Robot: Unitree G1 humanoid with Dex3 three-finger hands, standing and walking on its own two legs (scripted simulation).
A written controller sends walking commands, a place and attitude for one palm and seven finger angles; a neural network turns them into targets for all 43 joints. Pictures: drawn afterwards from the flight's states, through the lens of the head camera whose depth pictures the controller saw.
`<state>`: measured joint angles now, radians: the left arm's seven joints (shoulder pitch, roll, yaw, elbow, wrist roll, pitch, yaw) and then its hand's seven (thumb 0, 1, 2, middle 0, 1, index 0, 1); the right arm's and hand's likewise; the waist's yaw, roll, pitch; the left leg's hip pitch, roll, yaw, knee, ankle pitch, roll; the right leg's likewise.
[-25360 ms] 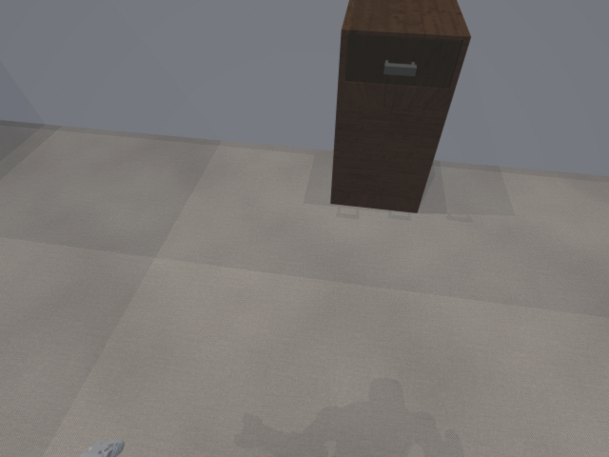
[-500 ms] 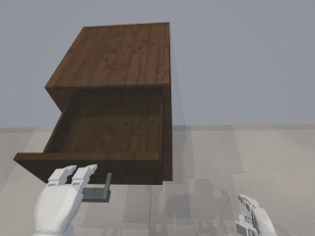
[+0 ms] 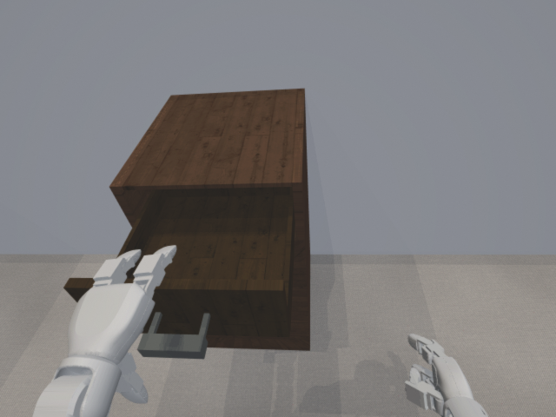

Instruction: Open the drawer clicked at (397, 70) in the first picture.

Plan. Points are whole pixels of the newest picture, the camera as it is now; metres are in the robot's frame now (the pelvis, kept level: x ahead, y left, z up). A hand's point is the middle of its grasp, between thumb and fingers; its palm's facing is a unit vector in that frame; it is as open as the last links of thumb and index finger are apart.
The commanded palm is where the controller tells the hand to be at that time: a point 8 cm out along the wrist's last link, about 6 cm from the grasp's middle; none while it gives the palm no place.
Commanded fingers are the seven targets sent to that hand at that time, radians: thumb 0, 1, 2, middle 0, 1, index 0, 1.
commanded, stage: lift the hand off the handle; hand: left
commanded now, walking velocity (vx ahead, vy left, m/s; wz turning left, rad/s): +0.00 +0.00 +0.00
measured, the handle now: (177, 332) +0.26 +0.23 -0.06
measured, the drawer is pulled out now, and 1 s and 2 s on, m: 0.25 0.25 0.25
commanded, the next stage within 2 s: draw the hand back to the body in 0.10 s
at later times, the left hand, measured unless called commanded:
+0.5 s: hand (111, 322) +0.20 +0.24 +0.10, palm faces +0.09 -0.12 -0.99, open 16.2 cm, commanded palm +0.17 +0.24 +0.15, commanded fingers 0.00 -0.50 0.30 -0.15 -0.30 -0.15 -0.30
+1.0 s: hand (111, 302) +0.20 +0.23 +0.14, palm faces +0.31 -0.88 -0.36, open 15.6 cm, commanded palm +0.16 +0.28 +0.17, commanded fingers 0.00 -0.12 0.47 -0.16 -0.30 -0.16 -0.30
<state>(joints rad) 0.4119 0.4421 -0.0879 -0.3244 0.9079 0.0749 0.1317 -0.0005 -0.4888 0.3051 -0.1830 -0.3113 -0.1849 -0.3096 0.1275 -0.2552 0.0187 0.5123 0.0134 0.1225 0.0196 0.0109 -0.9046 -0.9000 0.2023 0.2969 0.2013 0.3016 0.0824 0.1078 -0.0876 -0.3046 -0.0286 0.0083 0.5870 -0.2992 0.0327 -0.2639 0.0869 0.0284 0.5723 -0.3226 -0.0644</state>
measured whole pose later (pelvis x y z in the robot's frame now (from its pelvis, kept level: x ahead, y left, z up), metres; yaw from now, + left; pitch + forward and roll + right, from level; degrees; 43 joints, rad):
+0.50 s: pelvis +0.01 +0.01 +0.00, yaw +0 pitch +2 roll +0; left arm 0.49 0.47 0.01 -0.40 0.87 0.07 0.14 0.00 -0.49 0.31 -0.18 -0.31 -0.17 -0.30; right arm 0.13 -0.25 0.02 0.53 0.02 0.12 0.04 0.01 -0.91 -0.90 0.20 0.30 0.20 0.30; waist 0.09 0.11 -0.08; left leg -0.29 -0.03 0.01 0.56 -0.31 0.04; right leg -0.24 0.08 0.04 0.53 -0.32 -0.05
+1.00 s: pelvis +0.02 +0.02 +0.01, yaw +2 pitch -2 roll -1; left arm 0.51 0.29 0.12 -0.48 0.00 -0.06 0.12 -0.01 -0.38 0.35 -0.18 -0.31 -0.17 -0.30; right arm 0.20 -0.19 0.07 0.54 0.01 -0.07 -0.05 0.01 -0.90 -0.90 0.20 0.30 0.20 0.30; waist 0.05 0.05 -0.01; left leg -0.18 -0.06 -0.01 0.50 -0.28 0.06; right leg -0.12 0.05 0.01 0.47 -0.31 -0.03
